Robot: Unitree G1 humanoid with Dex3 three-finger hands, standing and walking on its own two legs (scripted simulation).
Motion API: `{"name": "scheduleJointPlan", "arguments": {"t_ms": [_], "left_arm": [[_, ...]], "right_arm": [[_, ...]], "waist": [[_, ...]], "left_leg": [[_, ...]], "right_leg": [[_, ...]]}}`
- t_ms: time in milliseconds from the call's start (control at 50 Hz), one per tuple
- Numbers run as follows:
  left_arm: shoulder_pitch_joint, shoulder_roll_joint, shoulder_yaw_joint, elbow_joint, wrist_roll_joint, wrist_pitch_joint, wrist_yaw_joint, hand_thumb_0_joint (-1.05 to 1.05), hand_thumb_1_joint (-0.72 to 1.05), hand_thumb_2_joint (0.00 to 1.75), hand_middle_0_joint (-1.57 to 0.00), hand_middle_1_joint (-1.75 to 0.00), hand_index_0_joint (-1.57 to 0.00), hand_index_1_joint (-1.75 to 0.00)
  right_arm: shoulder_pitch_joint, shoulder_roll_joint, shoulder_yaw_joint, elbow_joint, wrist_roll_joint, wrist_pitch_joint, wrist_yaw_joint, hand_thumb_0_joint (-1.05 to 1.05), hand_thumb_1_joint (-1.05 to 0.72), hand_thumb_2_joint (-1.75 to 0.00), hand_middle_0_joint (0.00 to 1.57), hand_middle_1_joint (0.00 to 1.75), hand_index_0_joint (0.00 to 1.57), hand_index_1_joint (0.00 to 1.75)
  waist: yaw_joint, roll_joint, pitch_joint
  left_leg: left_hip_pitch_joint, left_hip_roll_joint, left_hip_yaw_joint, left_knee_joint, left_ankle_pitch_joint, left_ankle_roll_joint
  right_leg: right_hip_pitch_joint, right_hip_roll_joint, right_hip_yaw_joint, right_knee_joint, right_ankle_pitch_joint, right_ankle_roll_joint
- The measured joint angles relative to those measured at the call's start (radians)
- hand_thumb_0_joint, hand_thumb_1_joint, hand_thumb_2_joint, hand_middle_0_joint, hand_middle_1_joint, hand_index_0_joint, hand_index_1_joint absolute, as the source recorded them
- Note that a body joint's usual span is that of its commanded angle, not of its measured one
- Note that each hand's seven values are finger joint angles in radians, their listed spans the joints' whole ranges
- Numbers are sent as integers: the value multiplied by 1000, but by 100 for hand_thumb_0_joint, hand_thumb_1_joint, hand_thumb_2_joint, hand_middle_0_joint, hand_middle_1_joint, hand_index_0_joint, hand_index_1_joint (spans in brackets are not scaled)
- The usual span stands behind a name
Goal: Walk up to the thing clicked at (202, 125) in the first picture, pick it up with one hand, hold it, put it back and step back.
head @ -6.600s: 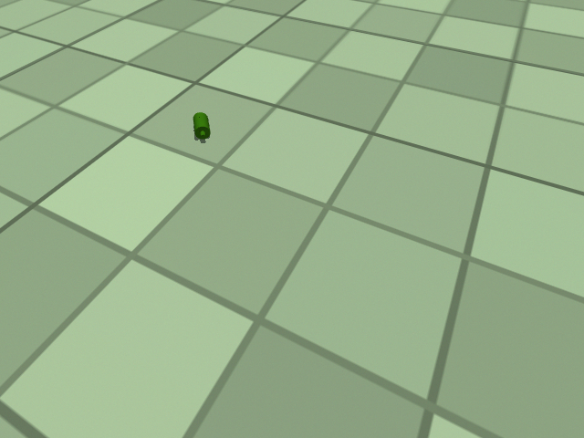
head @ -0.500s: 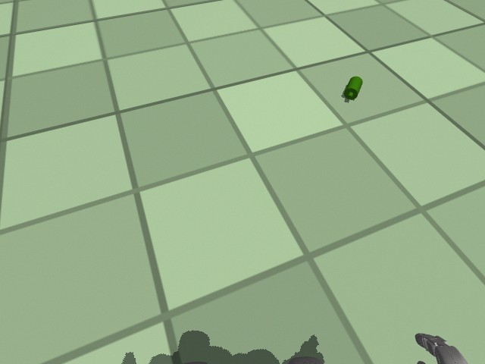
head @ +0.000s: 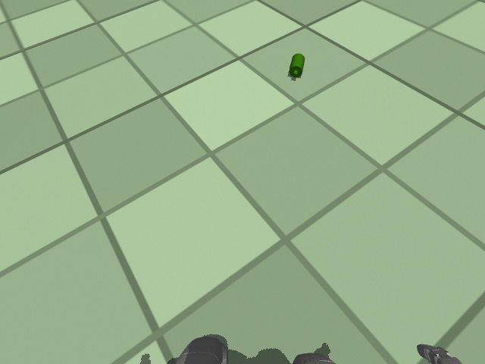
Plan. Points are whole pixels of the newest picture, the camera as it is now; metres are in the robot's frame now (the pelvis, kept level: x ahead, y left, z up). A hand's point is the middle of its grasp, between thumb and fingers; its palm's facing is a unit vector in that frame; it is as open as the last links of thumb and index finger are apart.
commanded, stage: walk up
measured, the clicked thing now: (296, 67) +1.80 -0.28 -0.73
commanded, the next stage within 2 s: stand in 1.14 s
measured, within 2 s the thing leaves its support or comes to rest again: neither
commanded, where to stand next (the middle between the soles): +0.03 +0.02 m, yaw -9 degrees
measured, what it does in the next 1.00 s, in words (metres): steps on the spot: left foot, then right foot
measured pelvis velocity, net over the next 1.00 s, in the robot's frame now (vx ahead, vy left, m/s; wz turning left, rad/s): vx -0.01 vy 0.02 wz -0.17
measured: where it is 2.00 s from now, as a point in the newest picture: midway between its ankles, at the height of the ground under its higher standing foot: outside the picture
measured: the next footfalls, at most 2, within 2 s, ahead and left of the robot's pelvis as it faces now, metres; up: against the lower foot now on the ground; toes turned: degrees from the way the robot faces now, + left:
left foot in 0.14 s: +0.04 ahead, +0.15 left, +0.00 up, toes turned -7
right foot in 0.44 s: +0.02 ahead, -0.12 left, +0.00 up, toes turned -5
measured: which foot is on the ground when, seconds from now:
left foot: up 0.00-0.12, down 0.14-1.00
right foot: down 0.00-0.18, up 0.20-0.42, down 0.44-1.00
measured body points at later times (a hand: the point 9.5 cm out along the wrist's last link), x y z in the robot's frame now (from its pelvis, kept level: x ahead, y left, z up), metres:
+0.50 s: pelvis -0.01 +0.01 -0.01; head +0.02 +0.00 +0.44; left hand +0.10 +0.31 -0.12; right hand +0.05 -0.32 -0.13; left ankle +0.02 +0.14 -0.73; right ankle -0.02 -0.11 -0.73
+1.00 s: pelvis -0.01 +0.02 +0.01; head -0.01 +0.02 +0.46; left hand +0.14 +0.30 -0.11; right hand +0.01 -0.29 -0.12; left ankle +0.00 +0.15 -0.73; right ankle -0.02 -0.11 -0.73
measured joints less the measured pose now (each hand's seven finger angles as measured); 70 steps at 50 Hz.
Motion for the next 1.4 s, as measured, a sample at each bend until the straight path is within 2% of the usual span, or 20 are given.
{"name": "scheduleJointPlan", "arguments": {"t_ms": [100, 120, 160, 180, 200, 240, 280, 340, 420, 440, 480, 540, 580, 640, 680, 700, 740, 860, 1140, 1400], "left_arm": [[-7, 19, -1, -35, -1, 2, 3, 0, 90, 90, -21, -30, -21, -30], [-11, 26, -1, -40, -4, 6, 2, 0, 90, 90, -21, -30, -21, -30], [-26, 43, 2, -41, -14, 18, 2, 0, 90, 90, -21, -30, -21, -30], [-37, 49, 5, -34, -20, 26, 5, 0, 90, 90, -21, -30, -21, -30], [-43, 49, 6, -26, -24, 32, 8, 0, 91, 90, -21, -30, -21, -30], [-49, 47, 0, -10, -23, 37, 10, 0, 91, 90, -21, -30, -21, -30], [-48, 51, -2, 1, -22, 32, 2, 0, 91, 90, -21, -30, -21, -30], [-47, 59, 4, 16, -24, 25, -8, 0, 91, 90, -21, -30, -21, -30], [-44, 59, 3, 35, -18, 8, -9, 0, 91, 90, -21, -30, -21, -30], [-45, 55, 4, 44, -14, 2, -6, 0, 91, 90, -21, -30, -21, -30], [-52, 33, 1, 66, -4, -6, -1, 0, 91, 90, -21, -30, -21, -30], [-37, 21, -13, 76, 2, -14, -3, 0, 91, 90, -21, -30, -21, -30], [-36, 10, -20, 85, 2, -15, -4, 0, 91, 90, -21, -30, -21, -30], [-52, 0, -26, 91, 1, -20, -4, 0, 90, 90, -21, -30, -21, -30], [-73, 3, -27, 95, -5, -19, -5, 0, 90, 90, -21, -30, -21, -30], [-84, 6, -25, 98, -9, -16, -4, 0, 90, 90, -21, -30, -21, -30], [-97, 6, -24, 109, -21, -12, -3, 0, 91, 90, -21, -30, -21, -30], [-127, 9, -29, 158, -23, -15, -7, 0, 91, 90, -21, -30, -21, -30], [-164, 0, -34, 248, -18, -11, -11, 0, 91, 90, -21, -30, -21, -30], [-170, -1, -43, 277, -15, -4, -11, 0, 91, 90, -21, -30, -21, -30]], "right_arm": [[-3, 1, -2, 6, -6, -14, -4, 1, -90, -90, 21, 30, 20, 30], [-4, 3, -4, 6, -7, -20, -5, 1, -90, -90, 21, 30, 20, 30], [-5, 15, -9, 11, -12, -35, -11, 0, -90, -90, 21, 30, 20, 30], [-6, 26, -8, 14, -17, -41, -12, 0, -90, -90, 21, 30, 20, 30], [-4, 32, -4, 14, -19, -45, -10, 0, -90, -90, 21, 30, 20, 30], [1, 36, 3, 13, -17, -52, -3, 0, -90, -90, 21, 30, 20, 30], [5, 41, 8, 10, -19, -55, -1, 0, -90, -90, 21, 30, 21, 30], [5, 40, 13, 0, -21, -64, 0, 0, -90, -90, 21, 30, 21, 30], [-6, 17, 14, -16, -20, -53, 4, 0, -90, -90, 21, 30, 21, 30], [-10, 9, 12, -18, -16, -47, 4, 0, -90, -90, 21, 30, 21, 30], [-17, -8, 7, -9, -4, -32, 1, 0, -90, -90, 21, 30, 21, 30], [-13, -4, 8, 13, 2, -12, -2, 0, -90, -90, 21, 30, 20, 30], [-11, -6, 9, 26, 7, -12, 1, 0, -90, -90, 21, 30, 20, 30], [-4, -8, 13, 48, 8, -22, 4, 0, -90, -90, 21, 30, 20, 30], [-3, 3, 15, 68, 3, -33, 2, 0, -90, -90, 21, 30, 20, 30], [-2, 15, 18, 80, -1, -38, 1, 0, -90, -90, 21, 30, 20, 30], [8, 29, 26, 100, -4, -45, 3, 0, -90, -90, 21, 30, 20, 30], [2, 48, 41, 147, -2, -49, 9, 1, -90, -90, 21, 30, 20, 30], [-54, 28, 30, 203, 0, -60, 4, 0, -90, -90, 21, 30, 20, 30], [-75, 36, 36, 242, 3, -60, -2, 0, -90, -90, 21, 30, 20, 30]], "waist": [[4, -9, -11], [3, -17, -13], [0, -55, -9], [6, -82, -7], [9, -92, -12], [-1, -82, -22], [-5, -78, -28], [-8, -80, -32], [-11, -61, -21], [-10, -50, -16], [-21, 4, -1], [-8, 3, -27], [-8, 5, -38], [-14, 15, -46], [-14, 1, -39], [-10, -18, -35], [-6, -32, -49], [-15, -46, -82], [-15, -38, -86], [-15, -37, -80]], "left_leg": [[54, -10, -15, -191, 39, 0], [75, -17, -10, -245, 67, 4], [117, -41, 10, -338, 189, 10], [127, -53, 28, -344, 197, 12], [131, -51, 39, -345, 191, 14], [137, -27, 36, -345, 183, 21], [152, -5, 40, -366, 189, 20], [157, 13, 54, -386, 201, 12], [135, 35, 71, -343, 182, -1], [126, 45, 73, -318, 168, -6], [117, 76, 47, -276, 152, -7], [103, 30, 18, -223, 18, 10], [110, 9, 8, -216, -16, 20], [146, 5, 2, -305, 46, 26], [178, -6, 9, -385, 178, 5], [193, -17, 20, -408, 194, -3], [208, -19, 31, -435, 198, -8], [246, -5, 41, -477, 208, -9], [291, -3, 58, -580, 260, -5], [315, -8, 40, -642, 300, -9]], "right_leg": [[-27, 15, 13, 49, -22, 11], [-37, 14, 15, 72, -34, 15], [-57, -2, 29, 131, -65, 29], [-65, -9, 54, 156, -68, 25], [-77, 1, 72, 189, -111, 17], [-99, 29, 59, 285, -211, 12], [-106, 36, 44, 339, -239, 8], [-94, 15, 25, 311, -218, 9], [-14, -14, -26, 102, -136, 17], [9, -9, -33, 42, -53, 19], [29, 22, -55, 23, -15, 22], [7, 9, -31, 46, -31, 14], [1, -1, -19, 41, -28, 17], [-9, -9, -21, 34, -21, 28], [-15, -21, -14, 46, -25, 36], [-14, -32, -2, 49, -24, 40], [-5, -35, 9, 26, -12, 44], [40, -22, 17, -44, 23, 46], [85, -22, 32, -158, 86, 53], [114, -30, 14, -215, 116, 54]]}}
